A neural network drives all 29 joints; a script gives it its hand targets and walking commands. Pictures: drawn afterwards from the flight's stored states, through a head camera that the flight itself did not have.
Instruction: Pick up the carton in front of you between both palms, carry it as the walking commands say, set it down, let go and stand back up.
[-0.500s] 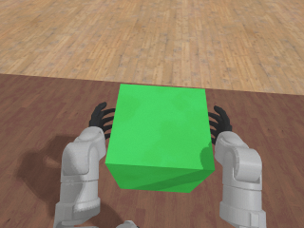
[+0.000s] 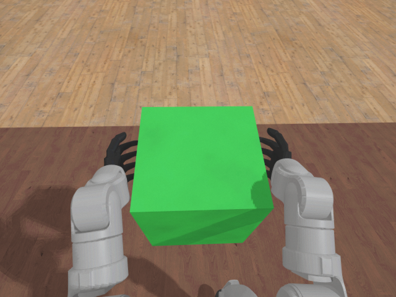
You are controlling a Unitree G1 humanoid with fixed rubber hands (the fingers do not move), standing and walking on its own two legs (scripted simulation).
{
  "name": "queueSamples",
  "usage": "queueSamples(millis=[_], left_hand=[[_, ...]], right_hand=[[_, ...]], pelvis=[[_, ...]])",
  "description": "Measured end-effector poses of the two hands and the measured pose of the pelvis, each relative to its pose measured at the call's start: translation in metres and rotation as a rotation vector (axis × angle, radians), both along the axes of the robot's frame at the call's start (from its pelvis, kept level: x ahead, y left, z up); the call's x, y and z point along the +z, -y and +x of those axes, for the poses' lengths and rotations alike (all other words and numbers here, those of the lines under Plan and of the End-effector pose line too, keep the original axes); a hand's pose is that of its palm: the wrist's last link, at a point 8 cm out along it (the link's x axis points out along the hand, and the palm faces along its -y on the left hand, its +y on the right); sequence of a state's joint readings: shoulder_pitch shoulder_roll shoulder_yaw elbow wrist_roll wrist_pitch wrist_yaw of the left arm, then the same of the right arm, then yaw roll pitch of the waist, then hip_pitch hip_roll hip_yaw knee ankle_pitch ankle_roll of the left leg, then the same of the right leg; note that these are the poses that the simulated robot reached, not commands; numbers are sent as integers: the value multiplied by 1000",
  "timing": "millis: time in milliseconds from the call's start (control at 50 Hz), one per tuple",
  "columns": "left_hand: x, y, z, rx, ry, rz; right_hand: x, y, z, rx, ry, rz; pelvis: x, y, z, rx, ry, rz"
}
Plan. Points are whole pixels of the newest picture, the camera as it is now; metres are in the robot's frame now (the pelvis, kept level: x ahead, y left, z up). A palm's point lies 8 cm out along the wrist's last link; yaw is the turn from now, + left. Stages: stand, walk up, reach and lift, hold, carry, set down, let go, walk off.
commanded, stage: carry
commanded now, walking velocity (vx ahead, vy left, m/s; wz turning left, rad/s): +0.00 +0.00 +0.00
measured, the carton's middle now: (197, 182) +0.35 -0.02 +0.03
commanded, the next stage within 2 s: none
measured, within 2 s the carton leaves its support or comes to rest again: neither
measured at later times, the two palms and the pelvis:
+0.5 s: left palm (126, 130) +0.51 +0.14 +0.04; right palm (246, 122) +0.52 -0.16 +0.04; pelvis +0.18 -0.02 -0.05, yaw +1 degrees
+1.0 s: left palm (117, 116) +0.51 +0.16 +0.09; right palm (245, 112) +0.51 -0.14 +0.09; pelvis +0.19 +0.00 -0.04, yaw +0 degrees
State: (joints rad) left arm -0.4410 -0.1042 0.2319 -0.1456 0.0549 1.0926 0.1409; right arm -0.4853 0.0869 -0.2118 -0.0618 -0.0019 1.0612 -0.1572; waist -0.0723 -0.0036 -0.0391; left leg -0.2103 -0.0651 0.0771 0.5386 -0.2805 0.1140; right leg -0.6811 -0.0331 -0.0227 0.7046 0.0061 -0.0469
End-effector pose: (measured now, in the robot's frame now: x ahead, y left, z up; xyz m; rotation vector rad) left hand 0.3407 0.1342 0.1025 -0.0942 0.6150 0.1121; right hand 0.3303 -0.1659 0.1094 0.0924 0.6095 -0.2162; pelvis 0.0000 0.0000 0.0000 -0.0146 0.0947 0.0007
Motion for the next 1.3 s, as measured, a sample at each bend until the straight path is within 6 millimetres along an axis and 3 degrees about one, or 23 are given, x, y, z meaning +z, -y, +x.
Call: queueSamples(millis=[60,120,180,300,460,680,940,1300], left_hand=[[-4,7,40,3,24,11],[-16,12,79,21,44,32],[-38,10,104,38,-4,71],[-75,-1,121,103,-126,40],[-68,-8,160,95,-44,13],[-27,-13,187,42,22,33],[-16,-20,167,35,-31,41],[-17,-27,163,33,-47,43]], right_hand=[[-4,7,42,13,23,-6],[-21,12,88,42,44,-4],[-48,10,123,75,-5,13],[-85,-2,153,99,-125,38],[-76,-7,185,80,-43,25],[-33,-12,200,67,21,-14],[-24,-20,179,61,-32,-6],[-24,-26,176,63,-47,-8]], pelvis=[[-14,8,42,6,5,13],[-40,17,88,19,28,41],[-53,21,111,10,26,9],[-47,30,142,23,22,28],[-47,23,175,17,21,29],[-44,8,199,7,25,23],[-39,-3,190,3,56,21],[-38,-10,181,2,54,20]])
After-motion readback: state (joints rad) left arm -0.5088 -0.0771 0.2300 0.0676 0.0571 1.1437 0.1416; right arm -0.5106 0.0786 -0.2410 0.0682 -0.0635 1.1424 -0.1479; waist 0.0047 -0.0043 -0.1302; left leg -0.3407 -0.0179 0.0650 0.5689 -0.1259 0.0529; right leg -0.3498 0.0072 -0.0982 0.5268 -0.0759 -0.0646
